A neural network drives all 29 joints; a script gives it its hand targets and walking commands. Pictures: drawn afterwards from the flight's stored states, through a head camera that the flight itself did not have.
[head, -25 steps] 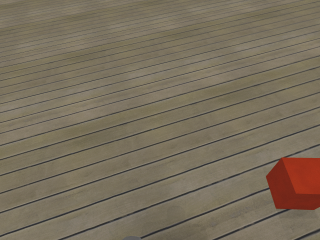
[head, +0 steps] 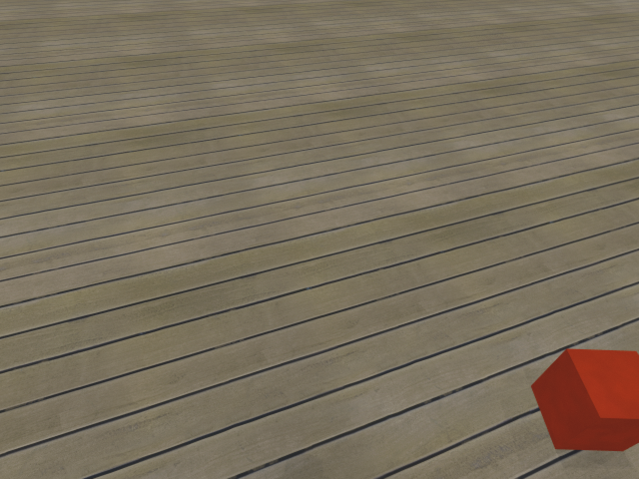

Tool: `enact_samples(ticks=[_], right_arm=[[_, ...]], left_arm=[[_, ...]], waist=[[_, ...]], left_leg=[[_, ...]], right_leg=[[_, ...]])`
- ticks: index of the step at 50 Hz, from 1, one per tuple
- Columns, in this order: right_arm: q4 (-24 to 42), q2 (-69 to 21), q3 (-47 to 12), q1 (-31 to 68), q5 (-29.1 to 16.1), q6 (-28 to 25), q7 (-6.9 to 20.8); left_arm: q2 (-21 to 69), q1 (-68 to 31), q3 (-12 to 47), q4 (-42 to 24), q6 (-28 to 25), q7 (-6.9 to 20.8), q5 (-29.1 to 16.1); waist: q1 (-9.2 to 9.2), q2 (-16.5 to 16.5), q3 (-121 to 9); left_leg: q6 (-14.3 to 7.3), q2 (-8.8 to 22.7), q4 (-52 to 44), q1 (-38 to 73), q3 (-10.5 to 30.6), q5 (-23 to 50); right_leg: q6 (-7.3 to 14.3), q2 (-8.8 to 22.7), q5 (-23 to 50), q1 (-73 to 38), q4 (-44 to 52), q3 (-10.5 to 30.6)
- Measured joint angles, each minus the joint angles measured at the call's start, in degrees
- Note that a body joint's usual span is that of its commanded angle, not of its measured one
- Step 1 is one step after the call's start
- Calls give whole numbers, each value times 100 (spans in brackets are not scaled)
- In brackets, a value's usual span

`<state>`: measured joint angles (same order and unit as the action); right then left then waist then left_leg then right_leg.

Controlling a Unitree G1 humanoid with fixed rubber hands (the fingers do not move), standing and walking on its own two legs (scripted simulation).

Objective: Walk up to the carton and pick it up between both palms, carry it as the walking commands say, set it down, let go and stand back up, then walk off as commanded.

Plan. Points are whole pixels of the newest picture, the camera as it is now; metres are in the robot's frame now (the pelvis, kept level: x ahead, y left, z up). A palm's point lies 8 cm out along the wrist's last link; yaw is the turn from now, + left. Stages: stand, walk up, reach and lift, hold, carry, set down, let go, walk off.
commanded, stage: walk off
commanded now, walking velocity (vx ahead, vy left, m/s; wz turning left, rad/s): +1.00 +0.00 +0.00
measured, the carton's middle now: (595, 400) +0.54 -0.84 -0.66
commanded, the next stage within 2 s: none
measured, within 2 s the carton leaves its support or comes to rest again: neither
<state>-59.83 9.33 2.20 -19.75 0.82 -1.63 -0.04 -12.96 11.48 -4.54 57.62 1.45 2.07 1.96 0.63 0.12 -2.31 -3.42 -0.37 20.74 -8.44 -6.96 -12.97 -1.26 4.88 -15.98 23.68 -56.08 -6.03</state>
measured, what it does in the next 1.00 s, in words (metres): walks ahead: right foot, then left foot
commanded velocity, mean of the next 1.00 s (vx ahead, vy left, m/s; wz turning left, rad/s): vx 1.00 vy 0.00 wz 0.00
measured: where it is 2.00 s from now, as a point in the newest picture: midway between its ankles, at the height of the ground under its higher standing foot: (332, 218)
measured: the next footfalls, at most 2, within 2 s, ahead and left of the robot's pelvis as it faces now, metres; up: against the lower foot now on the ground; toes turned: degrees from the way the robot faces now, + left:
right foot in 0.32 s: +0.18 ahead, -0.17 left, +0.00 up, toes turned -9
left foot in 0.72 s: +0.59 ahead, +0.13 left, +0.00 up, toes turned +8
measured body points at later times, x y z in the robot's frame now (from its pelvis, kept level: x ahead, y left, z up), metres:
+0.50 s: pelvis +0.20 -0.05 -0.01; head +0.22 -0.05 +0.44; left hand +0.22 +0.20 -0.16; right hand +0.26 -0.31 -0.16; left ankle +0.19 +0.08 -0.67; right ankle +0.14 -0.17 -0.75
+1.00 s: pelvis +0.59 +0.01 -0.01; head +0.61 +0.00 +0.43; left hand +0.76 +0.27 -0.12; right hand +0.52 -0.24 -0.16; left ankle +0.55 +0.12 -0.75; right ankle +0.67 -0.14 -0.66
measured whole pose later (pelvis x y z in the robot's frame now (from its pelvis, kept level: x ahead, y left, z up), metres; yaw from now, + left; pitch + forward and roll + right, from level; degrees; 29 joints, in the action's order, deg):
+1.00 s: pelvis +0.59 +0.01 -0.01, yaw +0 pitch -1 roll +1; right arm -62.9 12.9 3.5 -23.0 1.7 -5.4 1.1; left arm -15.5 4.2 -3.6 49.6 -2.8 2.6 1.8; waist 3.5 0.3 3.7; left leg -0.2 1.7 29.5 -9.1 -8.5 -19.1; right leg -0.1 10.4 -12.1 39.8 -67.2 -3.2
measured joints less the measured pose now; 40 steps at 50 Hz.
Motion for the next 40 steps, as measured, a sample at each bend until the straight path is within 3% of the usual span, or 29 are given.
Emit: enact_samples(ticks=[8, 15, 17, 21, 24, 27, 30, 32, 34, 36, 38, 40], right_arm=[[-162, -85, -43, -519, 18, -209, 31], [-327, 46, -18, -786, 1, -280, 115], [-373, 93, -21, -814, -36, -267, 115], [-193, 139, -49, -374, -13, -229, 124], [123, 378, 33, 345, 28, -248, 218], [524, 553, 106, 1002, 91, -175, 335], [927, 606, 89, 1599, 47, -101, 438], [1145, 608, 52, 1916, 16, -112, 501], [1256, 610, 18, 2213, 37, -155, 516], [1308, 611, 4, 2435, 78, -222, 460], [1237, 542, 20, 2494, 133, -340, 316], [1028, 486, 27, 2296, 158, -403, 204]], left_arm=[[204, -703, 113, -403, -161, 84, -117], [363, -1058, 187, -598, -315, 90, -91], [396, -1094, 186, -576, -435, 30, -35], [394, -683, 132, -452, -693, -113, 50], [271, 168, 85, -62, -707, -141, 61], [132, 1098, 65, 374, -657, -179, 1], [46, 1806, 82, 698, -651, -203, -71], [21, 2080, 115, 820, -649, -181, -100], [61, 2238, 151, 865, -675, -128, -113], [164, 2285, 193, 892, -671, -76, -83], [226, 1974, 192, 866, -578, -59, -60], [227, 1460, 192, 592, -577, -61, -165]], waist=[[483, -142, 9], [666, -197, 120], [587, -277, 181], [122, -242, 392], [-125, -277, 408], [-288, -235, 307], [-414, -126, 283], [-510, -23, 296], [-657, 58, 334], [-680, 96, 401], [-522, 159, 626], [-471, 61, 831]], left_leg=[[44, -30, -596, 457, -36, 4], [315, 195, -555, 899, -12, -514], [375, 403, 230, 703, 48, -998], [108, 513, 3711, -984, 475, -715], [108, 719, 4533, -2050, 551, -338], [332, 979, 4364, -2815, 483, 78], [496, 1153, 3261, -3144, 419, 683], [489, 1134, 2370, -3097, 295, 1024], [323, 1044, 1827, -2924, 171, 977], [92, 801, 1625, -2629, 70, 637], [88, 594, 2207, -2619, 8, 449], [165, 556, 2387, -2364, 9, -108]], right_leg=[[-73, 51, 143, 77, 1376, 150], [-11, -39, -8, -450, 2802, -114], [89, -176, 436, -660, 2997, -249], [149, -285, -61, -1036, 2802, -351], [108, -409, -232, -1522, 2979, -363], [33, -470, -453, -2163, 3358, -331], [-68, -470, -559, -2840, 3861, -311], [-194, -416, -685, -3324, 4287, -307], [-361, -287, -823, -3657, 4483, -241], [-417, -49, -1273, -3670, 3901, -187], [-129, 216, -1328, -2959, 1638, 76], [139, 21, -964, -1787, -971, 629]])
